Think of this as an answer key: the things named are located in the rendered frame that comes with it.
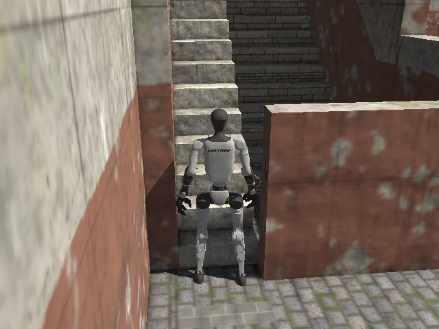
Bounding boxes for robot right upper arm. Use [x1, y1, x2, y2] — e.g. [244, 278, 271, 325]
[234, 138, 252, 176]

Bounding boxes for robot right hand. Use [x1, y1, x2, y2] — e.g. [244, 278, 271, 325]
[243, 191, 258, 208]

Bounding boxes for robot left hand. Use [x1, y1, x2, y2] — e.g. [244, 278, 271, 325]
[176, 196, 191, 216]

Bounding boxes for left robot forearm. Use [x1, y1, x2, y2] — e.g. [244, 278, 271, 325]
[178, 166, 193, 198]

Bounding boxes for robot left shin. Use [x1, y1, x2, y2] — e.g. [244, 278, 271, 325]
[195, 229, 206, 274]

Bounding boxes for robot left upper arm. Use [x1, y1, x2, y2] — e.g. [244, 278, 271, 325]
[187, 138, 205, 177]

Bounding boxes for right robot forearm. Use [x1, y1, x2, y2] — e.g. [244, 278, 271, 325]
[244, 166, 257, 195]

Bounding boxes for robot left thigh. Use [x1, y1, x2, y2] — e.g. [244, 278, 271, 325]
[196, 192, 210, 242]

